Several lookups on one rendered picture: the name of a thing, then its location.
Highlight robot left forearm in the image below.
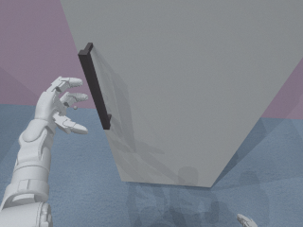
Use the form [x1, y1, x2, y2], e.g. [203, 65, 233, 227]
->
[0, 119, 56, 213]

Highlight robot left hand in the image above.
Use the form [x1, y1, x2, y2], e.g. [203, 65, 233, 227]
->
[34, 77, 89, 134]

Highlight fridge door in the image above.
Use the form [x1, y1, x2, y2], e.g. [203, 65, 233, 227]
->
[60, 0, 303, 187]

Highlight handle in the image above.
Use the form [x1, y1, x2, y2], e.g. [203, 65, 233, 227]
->
[78, 43, 112, 130]

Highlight left robot upper arm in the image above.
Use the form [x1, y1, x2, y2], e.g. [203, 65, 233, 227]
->
[0, 201, 53, 227]

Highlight robot right hand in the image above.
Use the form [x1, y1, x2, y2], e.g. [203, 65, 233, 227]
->
[237, 214, 258, 227]

